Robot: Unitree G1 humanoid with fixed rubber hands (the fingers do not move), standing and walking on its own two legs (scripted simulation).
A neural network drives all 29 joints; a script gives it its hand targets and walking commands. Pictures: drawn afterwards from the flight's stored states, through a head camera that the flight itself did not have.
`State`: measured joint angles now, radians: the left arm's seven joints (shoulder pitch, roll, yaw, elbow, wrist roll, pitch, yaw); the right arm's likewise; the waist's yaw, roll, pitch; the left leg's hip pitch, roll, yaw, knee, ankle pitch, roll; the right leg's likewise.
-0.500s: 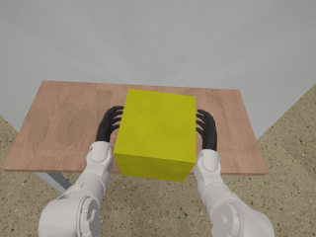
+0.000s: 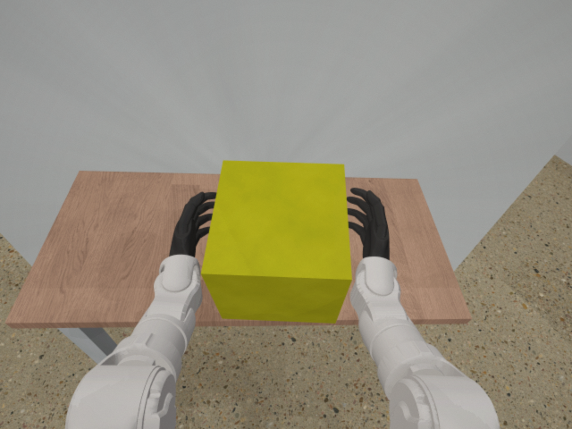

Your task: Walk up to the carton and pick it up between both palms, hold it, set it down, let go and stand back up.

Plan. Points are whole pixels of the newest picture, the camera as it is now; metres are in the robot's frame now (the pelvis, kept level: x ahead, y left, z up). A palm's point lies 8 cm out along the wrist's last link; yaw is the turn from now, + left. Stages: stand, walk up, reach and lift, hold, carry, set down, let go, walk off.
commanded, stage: reach and lift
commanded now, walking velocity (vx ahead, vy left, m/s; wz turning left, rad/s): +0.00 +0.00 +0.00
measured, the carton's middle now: (280, 244) +0.41 -0.01 +0.02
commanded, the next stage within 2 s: hold in 1.92 s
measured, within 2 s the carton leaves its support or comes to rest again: neither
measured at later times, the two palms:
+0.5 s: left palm (166, 217) +0.38 +0.15 +0.12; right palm (384, 218) +0.37 -0.13 +0.13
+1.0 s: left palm (156, 233) +0.33 +0.14 +0.15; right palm (395, 234) +0.33 -0.13 +0.15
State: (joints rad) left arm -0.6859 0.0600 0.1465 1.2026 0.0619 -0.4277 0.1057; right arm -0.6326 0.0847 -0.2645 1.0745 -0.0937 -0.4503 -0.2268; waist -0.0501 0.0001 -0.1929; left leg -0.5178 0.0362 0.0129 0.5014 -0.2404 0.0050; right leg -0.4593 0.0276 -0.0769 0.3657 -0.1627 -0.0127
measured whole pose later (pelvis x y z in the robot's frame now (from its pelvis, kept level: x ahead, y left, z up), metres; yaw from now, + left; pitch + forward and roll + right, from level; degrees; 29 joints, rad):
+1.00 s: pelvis -0.03 +0.00 +0.01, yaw +2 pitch -9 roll -1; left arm -0.52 -0.07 0.22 0.26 0.31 0.50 0.00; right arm -0.53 0.08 -0.11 0.53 0.05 0.16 -0.23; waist -0.06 -0.07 0.07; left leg -0.02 0.00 0.01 0.36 -0.19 0.01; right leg 0.01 0.00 -0.08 0.30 -0.16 -0.01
